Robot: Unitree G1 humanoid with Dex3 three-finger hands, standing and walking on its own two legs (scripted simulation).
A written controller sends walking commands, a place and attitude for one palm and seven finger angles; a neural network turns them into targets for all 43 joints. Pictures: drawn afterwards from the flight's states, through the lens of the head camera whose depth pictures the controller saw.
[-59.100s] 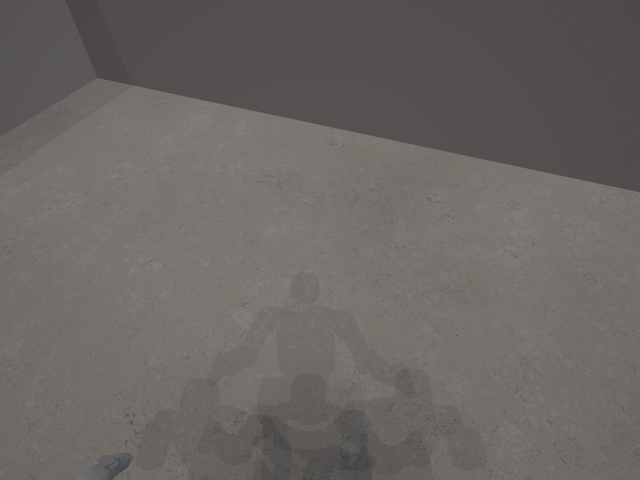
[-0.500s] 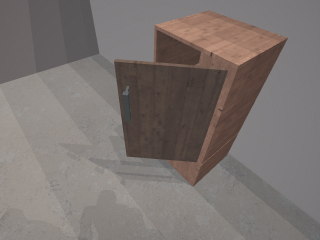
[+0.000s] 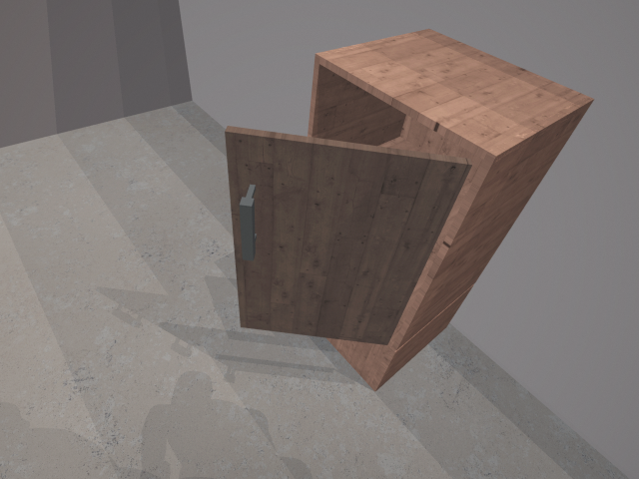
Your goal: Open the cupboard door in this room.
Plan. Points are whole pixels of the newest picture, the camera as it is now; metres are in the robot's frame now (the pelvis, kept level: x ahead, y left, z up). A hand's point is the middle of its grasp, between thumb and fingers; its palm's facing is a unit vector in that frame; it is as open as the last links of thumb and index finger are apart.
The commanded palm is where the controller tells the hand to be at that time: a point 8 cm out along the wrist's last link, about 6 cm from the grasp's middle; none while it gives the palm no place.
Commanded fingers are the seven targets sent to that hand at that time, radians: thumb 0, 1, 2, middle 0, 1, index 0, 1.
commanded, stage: come to a stop and stand still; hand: left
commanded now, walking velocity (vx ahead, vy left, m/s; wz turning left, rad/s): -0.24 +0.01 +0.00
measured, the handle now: (250, 223) +0.55 +0.17 -0.03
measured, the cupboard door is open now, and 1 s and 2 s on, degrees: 45 45 45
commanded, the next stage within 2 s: look again from close up in 0.86 s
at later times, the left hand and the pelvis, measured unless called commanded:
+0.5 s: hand out of the picture +0.07 +0.17 -0.17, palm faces +0.03 -0.98 -0.19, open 7.3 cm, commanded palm none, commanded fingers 0.00 0.90 0.90 -0.20 -0.30 -0.20 -0.30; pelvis -0.01 -0.01 +0.00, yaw -1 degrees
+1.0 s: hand out of the picture -0.05 +0.13 -0.17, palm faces +0.04 -0.99 -0.14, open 7.3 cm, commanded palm none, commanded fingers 0.00 0.90 0.90 -0.20 -0.30 -0.20 -0.30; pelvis -0.01 -0.02 +0.01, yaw +0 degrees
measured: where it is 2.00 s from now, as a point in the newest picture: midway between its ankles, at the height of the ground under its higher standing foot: outside the picture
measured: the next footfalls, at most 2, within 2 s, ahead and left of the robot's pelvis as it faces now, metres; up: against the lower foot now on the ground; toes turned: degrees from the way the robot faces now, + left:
right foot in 0.16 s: +0.08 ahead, -0.13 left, +0.00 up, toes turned -3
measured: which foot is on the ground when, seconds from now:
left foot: down 0.00-1.00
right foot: up 0.00-0.14, down 0.16-1.00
